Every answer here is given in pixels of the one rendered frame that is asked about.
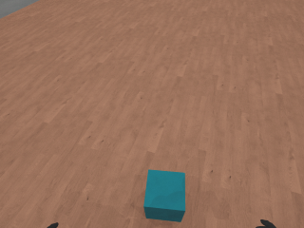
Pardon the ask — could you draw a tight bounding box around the carton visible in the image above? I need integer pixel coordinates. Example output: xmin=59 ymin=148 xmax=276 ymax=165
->
xmin=143 ymin=169 xmax=185 ymax=222

